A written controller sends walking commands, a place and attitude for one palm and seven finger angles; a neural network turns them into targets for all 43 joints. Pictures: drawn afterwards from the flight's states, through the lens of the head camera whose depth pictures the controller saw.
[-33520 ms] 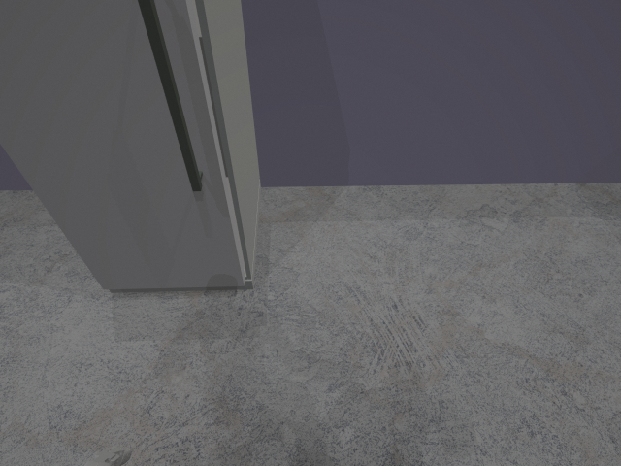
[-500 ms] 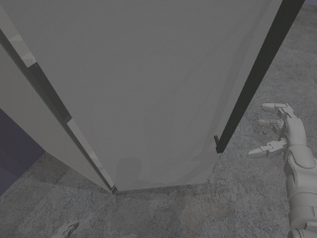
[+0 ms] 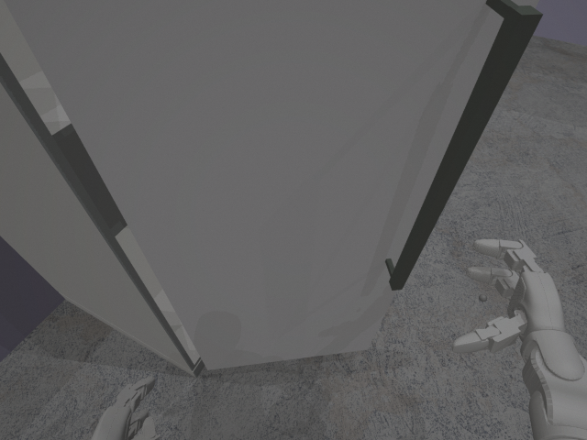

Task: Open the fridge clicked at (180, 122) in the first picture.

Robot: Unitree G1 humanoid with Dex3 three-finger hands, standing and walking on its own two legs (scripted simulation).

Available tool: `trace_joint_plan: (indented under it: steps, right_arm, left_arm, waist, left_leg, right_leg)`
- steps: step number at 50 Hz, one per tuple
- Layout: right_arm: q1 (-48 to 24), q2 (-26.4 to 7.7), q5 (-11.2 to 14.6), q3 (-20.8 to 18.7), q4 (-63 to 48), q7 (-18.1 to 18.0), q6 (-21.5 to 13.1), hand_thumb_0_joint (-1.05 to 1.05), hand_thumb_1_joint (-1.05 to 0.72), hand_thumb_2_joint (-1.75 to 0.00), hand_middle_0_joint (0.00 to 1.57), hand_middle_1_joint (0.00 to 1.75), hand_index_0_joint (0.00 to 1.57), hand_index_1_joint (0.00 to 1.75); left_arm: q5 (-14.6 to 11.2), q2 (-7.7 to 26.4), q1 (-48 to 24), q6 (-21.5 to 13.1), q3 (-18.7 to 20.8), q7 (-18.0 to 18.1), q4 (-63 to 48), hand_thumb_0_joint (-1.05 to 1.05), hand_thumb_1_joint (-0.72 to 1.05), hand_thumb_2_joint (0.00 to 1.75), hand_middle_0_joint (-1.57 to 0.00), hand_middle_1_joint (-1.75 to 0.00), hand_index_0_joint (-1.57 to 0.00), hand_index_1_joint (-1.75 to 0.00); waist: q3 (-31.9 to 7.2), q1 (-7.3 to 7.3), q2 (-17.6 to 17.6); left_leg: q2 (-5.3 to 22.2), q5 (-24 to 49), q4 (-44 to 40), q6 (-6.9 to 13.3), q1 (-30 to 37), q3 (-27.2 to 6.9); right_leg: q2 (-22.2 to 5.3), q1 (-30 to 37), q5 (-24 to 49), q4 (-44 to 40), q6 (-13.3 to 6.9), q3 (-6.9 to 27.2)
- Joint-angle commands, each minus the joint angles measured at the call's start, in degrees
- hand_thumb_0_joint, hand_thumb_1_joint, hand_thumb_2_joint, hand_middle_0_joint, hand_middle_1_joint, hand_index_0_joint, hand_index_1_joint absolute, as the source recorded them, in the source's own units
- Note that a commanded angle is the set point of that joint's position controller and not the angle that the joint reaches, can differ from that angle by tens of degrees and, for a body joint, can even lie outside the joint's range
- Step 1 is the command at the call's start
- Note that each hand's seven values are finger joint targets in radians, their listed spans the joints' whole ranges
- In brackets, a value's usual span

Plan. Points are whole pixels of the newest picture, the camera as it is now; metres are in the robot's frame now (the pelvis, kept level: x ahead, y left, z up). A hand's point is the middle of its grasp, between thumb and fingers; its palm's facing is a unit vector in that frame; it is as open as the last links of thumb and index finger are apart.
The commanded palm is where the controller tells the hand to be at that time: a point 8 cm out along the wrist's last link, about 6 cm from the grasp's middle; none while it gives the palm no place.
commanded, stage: slip the hand off the handle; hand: right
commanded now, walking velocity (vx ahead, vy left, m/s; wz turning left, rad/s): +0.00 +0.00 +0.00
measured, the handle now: (430, 188) +0.45 -0.16 +0.11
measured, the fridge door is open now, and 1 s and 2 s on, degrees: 55 55 55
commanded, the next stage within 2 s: draw the hand back to the body in 0.24 s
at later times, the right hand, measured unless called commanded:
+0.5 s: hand (508, 310) +0.28 -0.22 +0.09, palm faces +0.33 +0.94 +0.08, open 14.7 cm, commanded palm +0.23 -0.26 +0.08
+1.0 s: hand (553, 349) +0.23 -0.25 +0.11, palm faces +0.37 +0.89 -0.26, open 14.0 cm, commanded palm +0.19 -0.28 +0.14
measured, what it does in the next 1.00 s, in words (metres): stands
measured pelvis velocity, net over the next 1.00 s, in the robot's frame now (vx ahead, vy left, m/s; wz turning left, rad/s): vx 0.00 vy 0.01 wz -0.02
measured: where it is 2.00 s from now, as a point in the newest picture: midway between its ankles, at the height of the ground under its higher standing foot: outside the picture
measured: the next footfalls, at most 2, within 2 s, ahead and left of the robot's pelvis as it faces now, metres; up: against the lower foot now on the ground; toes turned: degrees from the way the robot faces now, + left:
none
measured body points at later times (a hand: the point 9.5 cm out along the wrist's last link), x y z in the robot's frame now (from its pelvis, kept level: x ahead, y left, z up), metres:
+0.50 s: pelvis -0.01 +0.02 -0.01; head +0.01 +0.01 +0.44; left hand +0.17 +0.25 -0.09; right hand +0.25 -0.27 +0.09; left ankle +0.01 +0.12 -0.71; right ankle +0.01 -0.12 -0.71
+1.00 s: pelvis +0.00 +0.01 +0.01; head -0.01 +0.03 +0.46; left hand +0.20 +0.25 -0.06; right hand +0.20 -0.29 +0.13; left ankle +0.01 +0.12 -0.71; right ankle +0.01 -0.12 -0.71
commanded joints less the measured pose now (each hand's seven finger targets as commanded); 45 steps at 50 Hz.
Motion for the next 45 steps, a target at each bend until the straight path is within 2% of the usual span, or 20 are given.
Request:
trace_joint_plan:
  steps: [1,8,10,15,18,19,21,22,23,26,27,29,31,33,34,36,39,43,44,45]
  right_arm:
    - [-11.5,-10.1,1.4,-1.9,-14.6,0.2,-2.6,0.0,0.55,-0.2,0.25,1.15,0.25,1.15]
    - [-3.9,-9.5,2.0,-2.7,-19.1,0.7,-0.4,0.0,0.55,-0.2,0.25,1.15,0.25,1.15]
    - [-2.3,-9.2,1.9,-2.4,-23.1,0.4,-1.2,0.0,0.55,-0.2,0.25,1.15,0.25,1.15]
    - [-6.8,-9.2,1.1,-1.5,-25.1,-0.8,-2.2,0.0,0.55,-0.2,0.25,1.15,0.25,1.15]
    - [-8.5,-9.8,0.9,-2.3,-22.9,-0.7,-2.1,0.0,0.55,-0.2,0.25,1.15,0.25,1.15]
    - [-16.8,-0.6,14.6,-9.2,-32.4,-4.2,-8.7,0.0,0.55,-0.2,0.25,1.15,0.25,1.15]
    - [-9.4,1.7,13.5,-6.1,-25.0,-6.1,-13.0,0.0,0.55,-0.2,0.25,1.15,0.25,1.15]
    - [-8.5,-0.1,13.2,-7.7,-26.1,-7.3,-14.8,0.0,0.55,-0.2,0.25,1.15,0.25,1.15]
    - [-4.3,-1.0,9.2,-5.6,-25.7,-7.9,-14.9,0.0,0.55,-0.2,0.25,1.15,0.25,1.15]
    - [7.0,-1.8,1.1,0.2,-26.9,-6.9,-8.8,0.0,0.55,-0.2,0.25,1.15,0.25,1.15]
    - [6.8,-1.6,1.0,1.4,-28.3,-6.0,-6.2,0.0,0.55,-0.2,0.25,1.15,0.25,1.15]
    - [4.5,-3.4,3.9,-1.3,-31.3,-4.7,-2.4,0.0,0.55,-0.2,0.25,1.15,0.25,1.15]
    - [1.4,-6.2,8.8,-7.3,-33.3,-4.2,-0.9,0.0,0.55,-0.2,0.25,1.15,0.25,1.15]
    - [-1.3,-7.0,11.7,-10.7,-35.1,-4.9,-2.1,0.0,0.55,-0.2,0.25,1.15,0.25,1.15]
    - [-1.6,-8.2,11.6,-12.1,-36.6,-5.8,-3.2,0.0,0.55,-0.2,0.25,1.15,0.25,1.15]
    - [2.8,-5.7,10.2,-10.1,-35.1,-6.6,-4.5,0.0,0.55,-0.2,0.25,1.15,0.25,1.15]
    - [8.8,-3.6,7.8,-6.2,-35.7,-5.2,-3.2,0.0,0.51,-0.22,0.25,1.13,0.25,1.13]
    - [8.9,-4.0,10.1,-5.2,-38.4,-1.0,2.8,0.0,0.37,-0.29,0.24,1.04,0.24,1.04]
    - [9.1,-14.8,2.2,-10.7,-40.7,-8.7,0.9,0.0,0.33,-0.31,0.24,1.02,0.24,1.02]
    - [11.9,-9.6,1.0,-7.8,-40.4,-11.6,0.7,0.0,0.3,-0.32,0.24,1.0,0.24,1.0]
  left_arm:
    - [-0.2,8.2,-3.6,-4.0,2.4,1.2,-7.3,0.0,0.9,0.9,-0.2,-0.3,-0.2,-0.3]
    - [-0.1,7.8,-6.0,-5.2,2.0,1.7,-8.6,0.0,0.9,0.9,-0.2,-0.3,-0.2,-0.3]
    - [0.2,7.4,-6.3,-5.9,2.0,1.7,-9.0,0.0,0.9,0.9,-0.2,-0.3,-0.2,-0.3]
    - [0.4,7.4,-7.0,-6.9,1.5,2.5,-7.5,0.0,0.9,0.9,-0.2,-0.3,-0.2,-0.3]
    - [0.5,7.5,-7.6,-7.4,1.4,3.1,-6.5,0.0,0.9,0.9,-0.2,-0.3,-0.2,-0.3]
    - [0.7,5.2,-10.1,-9.3,1.4,3.8,-5.4,0.0,0.9,0.9,-0.2,-0.3,-0.2,-0.3]
    - [1.2,5.3,-10.0,-11.5,1.1,3.3,-2.8,0.0,0.9,0.9,-0.2,-0.3,-0.2,-0.3]
    - [1.8,5.7,-9.6,-11.8,1.3,3.0,-2.2,0.0,0.9,0.9,-0.2,-0.3,-0.2,-0.3]
    - [2.3,6.0,-9.0,-11.7,1.5,2.4,-2.4,0.0,0.9,0.9,-0.2,-0.3,-0.2,-0.3]
    - [1.9,6.4,-6.8,-9.7,1.9,1.3,-4.6,0.0,0.9,0.9,-0.2,-0.3,-0.2,-0.3]
    - [1.4,6.4,-7.2,-9.2,1.8,1.4,-5.5,0.0,0.9,0.9,-0.2,-0.3,-0.2,-0.3]
    - [0.9,6.7,-8.4,-8.5,1.7,2.7,-6.4,0.0,0.9,0.9,-0.2,-0.3,-0.2,-0.3]
    - [0.5,6.5,-10.4,-8.7,1.4,4.2,-6.4,0.0,0.9,0.9,-0.2,-0.3,-0.2,-0.3]
    - [0.6,5.9,-12.0,-9.3,0.9,5.2,-5.8,0.0,0.9,0.9,-0.2,-0.3,-0.2,-0.3]
    - [0.6,5.7,-12.4,-9.7,0.7,5.4,-5.5,0.0,0.9,0.9,-0.2,-0.3,-0.2,-0.3]
    - [1.0,5.4,-11.7,-10.3,0.5,5.0,-4.8,0.0,0.9,0.9,-0.2,-0.3,-0.2,-0.3]
    - [0.9,5.7,-11.0,-10.3,0.7,4.1,-5.0,0.0,0.9,0.9,-0.2,-0.3,-0.2,-0.3]
    - [-0.1,6.2,-11.2,-10.2,0.7,5.0,-5.8,0.0,0.9,0.9,-0.2,-0.3,-0.2,-0.3]
    - [1.7,6.5,-11.1,-9.5,1.6,5.1,-5.3,0.0,0.9,0.9,-0.2,-0.3,-0.2,-0.3]
    - [2.3,5.6,-11.8,-8.9,1.0,4.9,-5.4,0.0,0.9,0.9,-0.2,-0.3,-0.2,-0.3]
  waist:
    - [-11.2,0.01,-1.6]
    - [-10.1,-1.57,1.6]
    - [-11.0,-1.89,-0.4]
    - [-7.3,-0.2,-0.6]
    - [-7.2,-0.25,0.4]
    - [-8.8,-2.92,2.6]
    - [-9.3,-3.3,1.2]
    - [-12.0,-3.71,0.0]
    - [-13.8,-4.03,-4.1]
    - [-15.3,-3.6,-6.7]
    - [-13.4,-3.19,-6.3]
    - [-12.2,-2.83,-0.3]
    - [-9.9,-3.78,5.8]
    - [-8.0,-4.22,8.2]
    - [-7.6,-4.77,6.3]
    - [-6.9,-4.76,3.4]
    - [-7.4,-4.41,-2.5]
    - [-5.8,-4.08,-1.1]
    - [-3.3,-4.58,-0.7]
    - [-1.7,-4.05,0.0]
  left_leg:
    - [-2.5,12.4,-5.4,0.7,4.9,-1.1]
    - [-1.9,11.2,-6.0,0.6,6.4,-1.5]
    - [-1.9,12.5,-5.5,0.7,6.8,-1.3]
    - [-1.9,8.4,-6.5,0.5,3.6,-1.5]
    - [-1.6,5.6,-7.2,0.4,3.6,-2.1]
    - [-1.7,4.7,-6.7,0.9,3.8,-1.3]
    - [-1.8,3.7,-4.7,1.1,2.4,-1.4]
    - [-1.6,5.2,-3.5,1.2,3.0,-1.4]
    - [-1.5,8.0,-2.5,1.3,3.8,-1.4]
    - [-1.2,13.5,-1.7,1.3,5.5,-0.8]
    - [-1.1,13.2,-2.9,1.2,6.0,-1.0]
    - [-1.5,12.4,-5.0,0.8,8.1,-1.3]
    - [-1.1,8.2,-7.9,0.2,9.4,-2.6]
    - [-0.6,4.3,-10.3,-0.2,9.3,-4.5]
    - [-0.6,4.4,-10.5,0.0,9.8,-4.7]
    - [-1.1,7.9,-9.3,0.3,9.2,-3.0]
    - [-1.3,12.7,-8.4,0.7,10.5,-2.0]
    - [-1.1,11.0,-11.0,0.4,11.5,-2.6]
    - [0.5,10.6,-14.4,0.3,12.9,-3.9]
    - [0.6,11.1,-14.8,0.1,12.8,-2.9]
  right_leg:
    - [3.2,7.2,13.0,-7.0,-1.7,0.9]
    - [3.7,6.6,11.4,-7.1,-1.8,0.7]
    - [3.7,7.6,12.9,-7.0,-1.7,0.8]
    - [3.6,7.0,9.3,-6.8,-1.7,1.0]
    - [3.9,6.2,7.0,-6.9,-1.7,1.0]
    - [4.1,4.6,7.6,-5.2,-0.4,2.5]
    - [3.7,4.7,6.2,-4.5,0.2,2.6]
    - [3.7,4.4,7.4,-4.1,0.2,2.6]
    - [3.8,5.4,9.5,-4.4,0.1,1.8]
    - [3.5,6.5,14.8,-5.1,-0.9,0.6]
    - [3.6,6.1,13.7,-5.7,-1.1,0.4]
    - [3.5,6.1,11.9,-6.7,-1.5,0.7]
    - [3.8,4.8,8.7,-7.6,-1.4,1.0]
    - [4.0,4.7,7.1,-7.6,-1.3,1.1]
    - [3.9,5.5,7.7,-7.9,-1.2,1.0]
    - [3.8,7.1,9.5,-8.8,-1.2,0.8]
    - [3.9,9.0,12.6,-9.3,-1.3,0.1]
    - [3.9,9.9,10.7,-10.4,-1.5,0.2]
    - [3.8,11.7,11.5,-11.5,-1.7,-1.1]
    - [3.9,11.9,12.0,-12.3,-1.8,-1.1]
